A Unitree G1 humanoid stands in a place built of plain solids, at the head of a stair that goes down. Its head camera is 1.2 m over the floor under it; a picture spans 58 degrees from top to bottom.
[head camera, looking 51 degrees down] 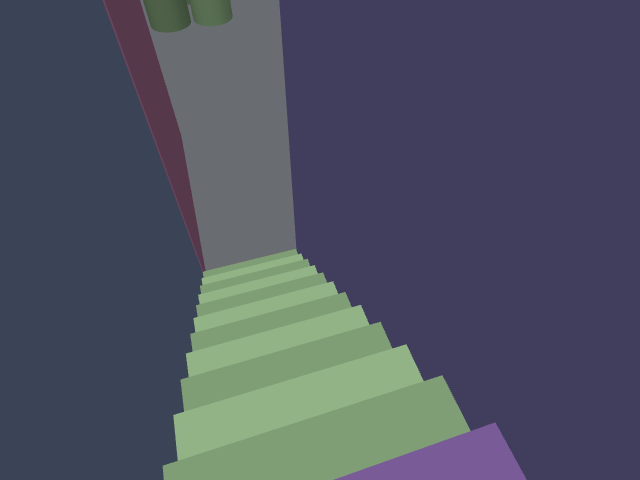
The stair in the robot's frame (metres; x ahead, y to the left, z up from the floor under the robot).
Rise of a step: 0.19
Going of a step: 0.21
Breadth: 0.90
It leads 17 degrees to the left of straight ahead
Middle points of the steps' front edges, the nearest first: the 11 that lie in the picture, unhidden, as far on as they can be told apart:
0.42 0.03 -0.19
0.62 0.09 -0.38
0.82 0.15 -0.57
1.02 0.22 -0.77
1.23 0.28 -0.96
1.43 0.34 -1.15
1.63 0.41 -1.34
1.83 0.47 -1.54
2.04 0.53 -1.73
2.24 0.60 -1.92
2.44 0.66 -2.11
